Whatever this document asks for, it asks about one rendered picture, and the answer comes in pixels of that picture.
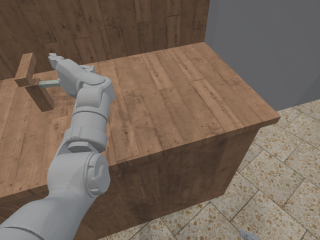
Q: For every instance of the robot left hand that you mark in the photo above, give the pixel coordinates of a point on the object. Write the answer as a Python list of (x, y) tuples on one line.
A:
[(68, 72)]

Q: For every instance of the left robot forearm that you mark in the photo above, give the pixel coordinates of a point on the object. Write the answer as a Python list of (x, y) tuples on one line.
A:
[(87, 131)]

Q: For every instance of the counter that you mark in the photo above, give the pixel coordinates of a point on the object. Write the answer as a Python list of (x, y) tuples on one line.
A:
[(180, 124)]

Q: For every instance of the tap lever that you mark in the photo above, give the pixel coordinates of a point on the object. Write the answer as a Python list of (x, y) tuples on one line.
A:
[(49, 83)]

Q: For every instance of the robot left upper arm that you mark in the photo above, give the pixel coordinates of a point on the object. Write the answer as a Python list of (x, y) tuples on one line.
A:
[(74, 180)]

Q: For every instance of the robot right hand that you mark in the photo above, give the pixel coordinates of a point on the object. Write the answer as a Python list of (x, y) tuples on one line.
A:
[(248, 236)]

